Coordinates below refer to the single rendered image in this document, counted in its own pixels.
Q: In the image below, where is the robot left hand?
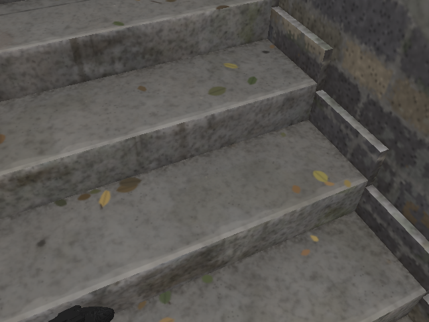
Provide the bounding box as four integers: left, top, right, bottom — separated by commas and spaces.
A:
48, 305, 115, 322

